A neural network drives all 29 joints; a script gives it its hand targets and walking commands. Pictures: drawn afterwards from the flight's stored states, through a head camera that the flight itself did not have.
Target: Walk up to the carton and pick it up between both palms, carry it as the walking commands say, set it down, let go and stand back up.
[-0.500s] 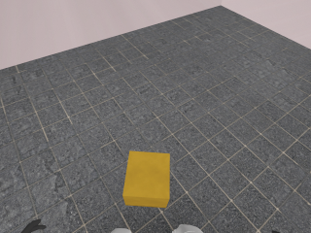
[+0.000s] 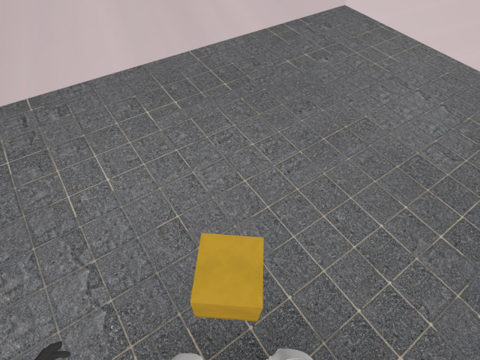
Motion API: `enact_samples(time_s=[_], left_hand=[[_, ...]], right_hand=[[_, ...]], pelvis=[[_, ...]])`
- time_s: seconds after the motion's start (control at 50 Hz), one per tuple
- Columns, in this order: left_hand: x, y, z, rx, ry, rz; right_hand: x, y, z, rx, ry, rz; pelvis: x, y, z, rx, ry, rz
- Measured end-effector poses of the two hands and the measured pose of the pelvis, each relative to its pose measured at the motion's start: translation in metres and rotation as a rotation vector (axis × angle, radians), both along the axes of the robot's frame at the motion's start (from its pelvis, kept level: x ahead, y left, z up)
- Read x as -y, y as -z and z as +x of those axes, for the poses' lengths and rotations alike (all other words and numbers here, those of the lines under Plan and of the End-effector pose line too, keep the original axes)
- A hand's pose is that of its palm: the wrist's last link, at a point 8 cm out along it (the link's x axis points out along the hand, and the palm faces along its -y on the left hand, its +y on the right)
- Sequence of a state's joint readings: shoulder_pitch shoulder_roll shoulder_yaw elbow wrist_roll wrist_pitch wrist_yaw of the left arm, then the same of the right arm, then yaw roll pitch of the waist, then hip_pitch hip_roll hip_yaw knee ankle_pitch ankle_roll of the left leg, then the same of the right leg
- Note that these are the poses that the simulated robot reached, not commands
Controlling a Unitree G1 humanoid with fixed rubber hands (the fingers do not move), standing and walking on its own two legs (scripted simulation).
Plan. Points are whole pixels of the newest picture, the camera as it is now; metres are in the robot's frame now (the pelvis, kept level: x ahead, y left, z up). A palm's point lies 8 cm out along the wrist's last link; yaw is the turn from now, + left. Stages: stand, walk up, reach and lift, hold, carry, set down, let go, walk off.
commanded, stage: walk up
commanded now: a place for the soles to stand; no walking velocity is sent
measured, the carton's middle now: (229, 277) +0.47 +0.01 -0.65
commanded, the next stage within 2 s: stand in 1.90 s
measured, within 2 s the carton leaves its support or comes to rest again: neither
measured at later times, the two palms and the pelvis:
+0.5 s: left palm out of the picture +0.10 +0.33 -0.09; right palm out of the picture +0.07 -0.34 -0.09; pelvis +0.00 +0.00 +0.00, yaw +0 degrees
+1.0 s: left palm out of the picture +0.09 +0.39 -0.10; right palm out of the picture +0.08 -0.28 -0.10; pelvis +0.00 +0.05 -0.01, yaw +3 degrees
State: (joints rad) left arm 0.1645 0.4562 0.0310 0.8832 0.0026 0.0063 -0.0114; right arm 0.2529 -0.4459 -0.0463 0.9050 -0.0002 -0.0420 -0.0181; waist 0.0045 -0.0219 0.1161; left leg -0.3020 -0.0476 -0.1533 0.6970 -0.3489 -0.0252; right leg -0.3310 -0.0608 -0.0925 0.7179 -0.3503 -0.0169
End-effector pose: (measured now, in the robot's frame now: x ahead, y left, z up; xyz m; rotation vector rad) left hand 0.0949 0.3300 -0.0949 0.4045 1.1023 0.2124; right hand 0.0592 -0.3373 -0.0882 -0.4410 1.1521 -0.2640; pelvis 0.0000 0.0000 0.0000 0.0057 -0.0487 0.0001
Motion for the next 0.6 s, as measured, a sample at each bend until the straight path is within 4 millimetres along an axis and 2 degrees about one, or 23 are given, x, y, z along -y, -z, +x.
enact_samples(time_s=[0.14, 0.28, 0.6], left_hand=[[0.0014, -0.0028, 0.0035, 0.001, 0.0, 0.008], [-0.0039, 0.0005, 0.0017, 0.002, -0.002, 0.0], [0.0002, -0.0017, 0.0025, -0.002, -0.003, 0.006]], right_hand=[[0.0008, 0.0023, 0.0058, 0.002, -0.004, 0.009], [-0.0044, 0.0004, 0.0046, 0.007, -0.005, 0.001], [-0.0003, 0.0022, 0.0061, 0.004, -0.006, 0.007]], pelvis=[[0.0023, -0.0002, 0.0038, -0.002, -0.001, 0.003], [-0.0036, 0.0007, 0.0022, 0.003, -0.001, -0.005], [0.0012, 0.0002, 0.0036, -0.002, -0.002, 0.001]])
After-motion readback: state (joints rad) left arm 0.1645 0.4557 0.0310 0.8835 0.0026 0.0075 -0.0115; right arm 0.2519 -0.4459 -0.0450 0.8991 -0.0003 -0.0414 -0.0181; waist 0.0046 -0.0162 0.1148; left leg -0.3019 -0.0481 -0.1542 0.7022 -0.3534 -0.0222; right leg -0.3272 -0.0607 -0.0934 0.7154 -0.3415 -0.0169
